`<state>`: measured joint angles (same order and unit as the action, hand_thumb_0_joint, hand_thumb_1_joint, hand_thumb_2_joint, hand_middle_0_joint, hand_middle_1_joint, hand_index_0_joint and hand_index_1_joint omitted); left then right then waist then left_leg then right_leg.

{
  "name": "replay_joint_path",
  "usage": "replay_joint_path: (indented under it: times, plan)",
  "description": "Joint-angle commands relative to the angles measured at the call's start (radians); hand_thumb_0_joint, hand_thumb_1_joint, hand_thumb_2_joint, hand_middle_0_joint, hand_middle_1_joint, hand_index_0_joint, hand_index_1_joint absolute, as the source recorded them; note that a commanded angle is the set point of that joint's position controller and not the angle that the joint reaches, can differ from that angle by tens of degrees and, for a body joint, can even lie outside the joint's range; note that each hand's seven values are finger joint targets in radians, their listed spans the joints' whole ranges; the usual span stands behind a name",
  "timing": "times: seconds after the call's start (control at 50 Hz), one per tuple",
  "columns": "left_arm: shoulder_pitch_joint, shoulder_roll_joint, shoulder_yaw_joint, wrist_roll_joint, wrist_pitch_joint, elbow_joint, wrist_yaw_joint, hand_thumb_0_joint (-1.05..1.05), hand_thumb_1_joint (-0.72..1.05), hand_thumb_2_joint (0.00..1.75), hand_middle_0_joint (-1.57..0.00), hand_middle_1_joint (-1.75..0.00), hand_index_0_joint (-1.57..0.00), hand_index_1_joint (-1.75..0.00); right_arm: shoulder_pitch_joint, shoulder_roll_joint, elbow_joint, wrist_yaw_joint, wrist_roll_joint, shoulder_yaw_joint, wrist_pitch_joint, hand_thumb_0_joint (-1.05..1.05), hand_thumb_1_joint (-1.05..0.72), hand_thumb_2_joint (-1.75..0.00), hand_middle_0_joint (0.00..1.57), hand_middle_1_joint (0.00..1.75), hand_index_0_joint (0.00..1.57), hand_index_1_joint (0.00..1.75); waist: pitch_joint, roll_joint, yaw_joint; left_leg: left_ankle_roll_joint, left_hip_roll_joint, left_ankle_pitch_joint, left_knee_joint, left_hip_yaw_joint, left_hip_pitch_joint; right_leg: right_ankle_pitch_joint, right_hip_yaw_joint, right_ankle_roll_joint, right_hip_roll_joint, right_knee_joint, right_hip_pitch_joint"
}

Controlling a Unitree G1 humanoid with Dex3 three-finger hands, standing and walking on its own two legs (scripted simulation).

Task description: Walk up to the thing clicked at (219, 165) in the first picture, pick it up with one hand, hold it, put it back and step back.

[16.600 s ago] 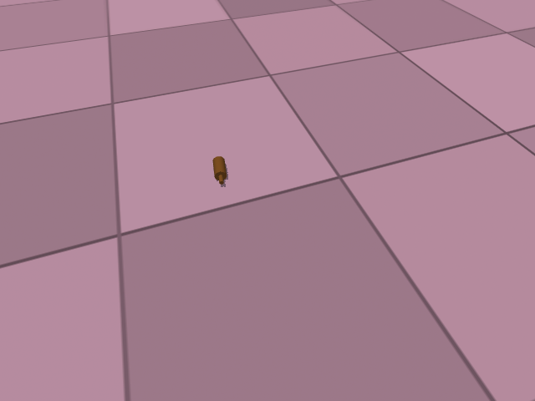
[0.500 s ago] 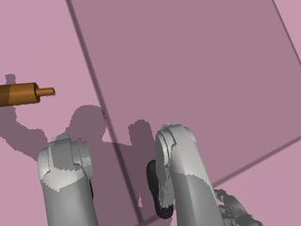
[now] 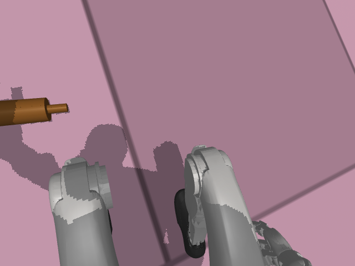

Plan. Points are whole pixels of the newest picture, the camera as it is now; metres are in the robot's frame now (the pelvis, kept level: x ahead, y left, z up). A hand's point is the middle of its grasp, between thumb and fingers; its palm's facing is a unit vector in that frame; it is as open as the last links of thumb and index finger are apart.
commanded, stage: rise first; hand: left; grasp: from above
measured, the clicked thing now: (32, 110) +0.46 +0.34 -0.28
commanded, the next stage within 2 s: approach in 0.30 s
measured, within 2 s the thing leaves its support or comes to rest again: neither
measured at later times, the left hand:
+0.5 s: hand out of the picture +0.41 +0.40 -0.16, palm faces -0.45 -0.10 -0.89, open 13.8 cm
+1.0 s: hand (1, 103) +0.44 +0.36 -0.16, palm faces -0.47 -0.08 -0.88, open 14.2 cm
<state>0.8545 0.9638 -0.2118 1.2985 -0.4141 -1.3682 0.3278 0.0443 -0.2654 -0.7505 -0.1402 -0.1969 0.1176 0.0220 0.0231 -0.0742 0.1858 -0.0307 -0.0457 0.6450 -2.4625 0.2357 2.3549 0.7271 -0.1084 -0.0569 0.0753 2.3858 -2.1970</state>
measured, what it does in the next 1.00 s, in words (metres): stands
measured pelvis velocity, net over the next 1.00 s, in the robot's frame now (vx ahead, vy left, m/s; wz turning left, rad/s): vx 0.00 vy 0.00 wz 0.00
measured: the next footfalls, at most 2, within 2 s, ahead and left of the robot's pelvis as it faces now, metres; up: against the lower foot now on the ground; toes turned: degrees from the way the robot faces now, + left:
none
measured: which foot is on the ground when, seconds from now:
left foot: down 0.00-1.00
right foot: down 0.00-1.00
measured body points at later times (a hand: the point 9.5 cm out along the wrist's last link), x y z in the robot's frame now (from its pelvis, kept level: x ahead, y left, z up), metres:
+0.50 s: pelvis +0.00 +0.00 +0.00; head +0.23 +0.11 +0.37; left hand +0.43 +0.40 -0.11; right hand +0.09 -0.27 -0.10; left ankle +0.08 +0.14 -0.28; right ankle +0.10 -0.12 -0.28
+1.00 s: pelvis +0.00 +0.00 +0.00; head +0.24 +0.09 +0.37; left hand +0.46 +0.36 -0.11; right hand +0.06 -0.27 -0.09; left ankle +0.08 +0.14 -0.28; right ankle +0.10 -0.12 -0.28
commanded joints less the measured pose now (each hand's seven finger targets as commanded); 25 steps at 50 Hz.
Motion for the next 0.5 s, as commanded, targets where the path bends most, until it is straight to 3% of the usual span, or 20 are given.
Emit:
replay_joint_path:
  times: [0.0,0.06,0.08,0.12,0.24,0.28,0.38,0.4,0.44,0.48]
  plan:
    - [0.265,0.325,-0.054,-0.016,-0.007,0.15,0.043,0.0,-0.47,0.94,-0.17,-0.92,-0.16,-0.93,0.166,-0.268,0.018,0.013,0.002,-0.084,0.005,0.0,-0.9,-0.9,0.2,0.3,0.2,0.3,-0.671,0.402,-0.013,0.047,0.001,-0.144,0.223,-0.134,-0.585,-0.223,-0.093,0.079,0.019,-0.246,0.217]
    - [0.27,0.301,-0.035,-0.014,-0.006,0.127,0.047,0.0,-0.48,0.95,-0.17,-0.91,-0.15,-0.93,0.168,-0.265,0.016,0.014,0.004,-0.079,0.005,0.0,-0.9,-0.9,0.2,0.3,0.2,0.3,-0.646,0.387,-0.002,0.048,0.005,-0.115,0.232,-0.132,-0.565,-0.197,-0.096,0.081,0.019,-0.255,0.206]
    - [0.263,0.32,-0.051,-0.014,-0.005,0.121,0.05,0.0,-0.49,0.96,-0.16,-0.93,-0.15,-0.95,0.168,-0.268,0.017,0.016,0.009,-0.083,0.003,0.0,-0.9,-0.9,0.2,0.3,0.2,0.3,-0.642,0.393,-0.013,0.045,0.006,-0.105,0.242,-0.129,-0.577,-0.184,-0.099,0.084,0.017,-0.247,0.19]
    - [0.251,0.298,-0.032,-0.007,0.005,0.098,0.047,0.0,-0.5,0.97,-0.17,-0.91,-0.15,-0.94,0.165,-0.265,0.016,0.017,0.008,-0.082,0.0,0.0,-0.9,-0.9,0.2,0.3,0.2,0.3,-0.633,0.399,-0.011,0.044,0.004,-0.11,0.235,-0.13,-0.584,-0.187,-0.098,0.085,0.016,-0.242,0.18]
    - [0.284,0.342,-0.048,-0.001,0.012,0.113,0.047,0.0,-0.48,0.96,-0.2,-0.88,-0.17,-0.91,0.18,-0.269,0.015,0.018,0.005,-0.075,-0.008,0.0,-0.9,-0.9,0.2,0.3,0.2,0.3,-0.658,0.397,-0.003,0.048,0.006,-0.14,0.217,-0.136,-0.575,-0.219,-0.089,0.078,0.014,-0.246,0.22]
    - [0.259,0.319,-0.043,-0.016,0.015,0.11,0.041,0.0,-0.48,0.95,-0.19,-0.89,-0.16,-0.92,0.178,-0.266,0.017,0.017,0.01,-0.079,-0.009,0.0,-0.9,-0.9,0.2,0.3,0.2,0.3,-0.654,0.378,-0.006,0.05,0.006,-0.141,0.224,-0.133,-0.581,-0.218,-0.091,0.078,0.014,-0.25,0.216]
    - [0.249,0.333,-0.051,-0.025,0.016,0.141,0.024,0.0,-0.52,1.01,-0.21,-0.86,-0.15,-0.92,0.182,-0.267,0.022,0.015,0.01,-0.08,-0.008,0.0,-0.9,-0.9,0.2,0.3,0.2,0.3,-0.664,0.402,-0.015,0.048,0.006,-0.145,0.225,-0.136,-0.582,-0.222,-0.09,0.079,0.014,-0.246,0.228]
    - [0.246,0.328,-0.05,-0.023,0.015,0.146,0.021,0.0,-0.5,0.97,-0.15,-0.9,-0.13,-0.92,0.181,-0.269,0.02,0.015,0.009,-0.082,-0.006,0.0,-0.89,-0.89,0.2,0.3,0.2,0.3,-0.677,0.399,-0.016,0.047,0.006,-0.138,0.228,-0.133,-0.589,-0.214,-0.093,0.08,0.015,-0.247,0.22]
    - [0.288,0.288,-0.013,-0.035,0.007,0.156,0.017,0.0,-0.52,0.98,-0.11,-0.95,-0.1,-0.96,0.179,-0.266,0.022,0.015,0.014,-0.084,-0.006,0.0,-0.89,-0.89,0.2,0.3,0.2,0.3,-0.65,0.391,0.008,0.048,0.004,-0.113,0.223,-0.132,-0.571,-0.197,-0.09,0.08,0.015,-0.254,0.201]
    - [0.333,0.259,0.021,-0.023,0.004,0.162,0.021,0.0,-0.54,1.01,-0.1,-0.96,-0.08,-0.98,0.194,-0.267,0.016,0.015,0.013,-0.08,-0.01,0.0,-0.89,-0.89,0.2,0.3,0.2,0.3,-0.635,0.391,0.036,0.046,0.002,-0.108,0.221,-0.126,-0.572,-0.202,-0.093,0.08,0.017,-0.256,0.194]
